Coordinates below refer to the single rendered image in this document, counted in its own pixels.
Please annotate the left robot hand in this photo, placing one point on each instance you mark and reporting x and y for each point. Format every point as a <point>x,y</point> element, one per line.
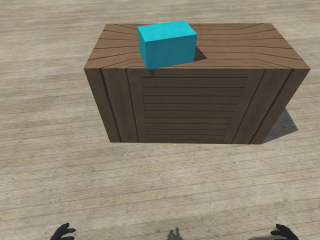
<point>62,230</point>

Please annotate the right robot hand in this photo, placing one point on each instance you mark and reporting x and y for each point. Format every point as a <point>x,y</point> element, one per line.
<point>285,232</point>

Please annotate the carton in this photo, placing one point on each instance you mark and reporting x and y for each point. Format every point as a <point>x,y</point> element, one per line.
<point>167,44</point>

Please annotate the pedestal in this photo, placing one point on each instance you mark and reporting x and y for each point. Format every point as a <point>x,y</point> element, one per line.
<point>242,78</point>

